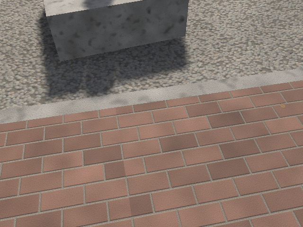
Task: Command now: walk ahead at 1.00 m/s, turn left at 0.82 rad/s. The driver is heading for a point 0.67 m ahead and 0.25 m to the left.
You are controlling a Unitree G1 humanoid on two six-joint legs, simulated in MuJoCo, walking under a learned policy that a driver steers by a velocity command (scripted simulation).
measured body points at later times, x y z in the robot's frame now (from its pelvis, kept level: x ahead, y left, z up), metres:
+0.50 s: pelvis +0.36 +0.03 +0.00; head +0.40 +0.06 +0.44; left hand +0.48 +0.37 -0.05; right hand +0.62 -0.19 -0.09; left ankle +0.34 +0.06 -0.73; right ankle +0.61 -0.04 -0.69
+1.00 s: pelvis +0.44 +0.04 -0.01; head +0.43 +0.09 +0.43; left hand +0.29 +0.34 -0.12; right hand +0.76 +0.01 -0.09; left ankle +0.36 +0.11 -0.74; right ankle +0.61 +0.01 -0.72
